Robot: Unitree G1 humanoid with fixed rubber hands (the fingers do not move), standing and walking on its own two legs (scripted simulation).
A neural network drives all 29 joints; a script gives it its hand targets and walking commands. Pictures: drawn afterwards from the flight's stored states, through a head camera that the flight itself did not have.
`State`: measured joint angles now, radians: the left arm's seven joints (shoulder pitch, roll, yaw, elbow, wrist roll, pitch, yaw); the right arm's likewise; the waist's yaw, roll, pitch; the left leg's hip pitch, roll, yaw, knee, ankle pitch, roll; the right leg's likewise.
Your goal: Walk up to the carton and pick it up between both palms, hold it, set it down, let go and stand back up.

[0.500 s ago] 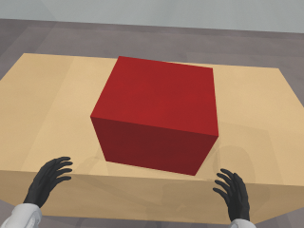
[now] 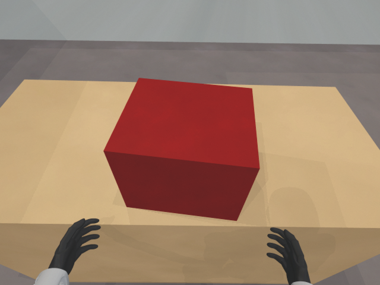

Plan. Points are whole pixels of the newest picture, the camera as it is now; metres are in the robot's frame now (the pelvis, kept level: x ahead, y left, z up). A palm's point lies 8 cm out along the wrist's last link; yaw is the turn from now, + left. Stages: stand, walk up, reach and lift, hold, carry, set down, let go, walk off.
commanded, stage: set down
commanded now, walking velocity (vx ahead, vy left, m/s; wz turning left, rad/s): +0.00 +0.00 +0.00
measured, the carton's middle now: (187, 149) +0.41 +0.06 +0.04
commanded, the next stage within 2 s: let go in 0.66 s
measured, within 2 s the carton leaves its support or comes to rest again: neither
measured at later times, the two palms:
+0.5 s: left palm (82, 268) +0.14 +0.25 -0.05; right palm (298, 275) +0.18 -0.20 -0.07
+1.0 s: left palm (107, 261) +0.17 +0.21 -0.08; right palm (316, 284) +0.16 -0.24 -0.08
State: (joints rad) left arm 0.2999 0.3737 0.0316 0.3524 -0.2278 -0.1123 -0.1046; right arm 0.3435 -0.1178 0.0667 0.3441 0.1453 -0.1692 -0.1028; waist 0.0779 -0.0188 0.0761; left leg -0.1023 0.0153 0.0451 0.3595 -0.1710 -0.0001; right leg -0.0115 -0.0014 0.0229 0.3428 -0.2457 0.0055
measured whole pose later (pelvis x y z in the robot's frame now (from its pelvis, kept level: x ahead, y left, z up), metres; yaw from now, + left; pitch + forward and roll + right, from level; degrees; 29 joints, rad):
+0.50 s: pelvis -0.01 -0.01 +0.00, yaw +1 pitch -6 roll +0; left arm 0.18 0.29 -0.01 0.57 -0.12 0.06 -0.06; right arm 0.17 -0.15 0.01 0.62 0.01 -0.11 -0.05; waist 0.03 0.03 0.06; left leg -0.10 0.01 0.02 0.36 -0.16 -0.01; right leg -0.01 0.00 0.00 0.38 -0.26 0.00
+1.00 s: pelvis +0.01 -0.01 +0.00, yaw -1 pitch -2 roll +1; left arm 0.19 0.20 0.01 0.55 0.01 0.11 0.00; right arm 0.16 -0.22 0.00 0.77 0.01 -0.24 0.02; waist 0.01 -0.01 0.07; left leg -0.12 0.03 0.06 0.36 -0.19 -0.02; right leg -0.06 0.01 0.03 0.37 -0.27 -0.01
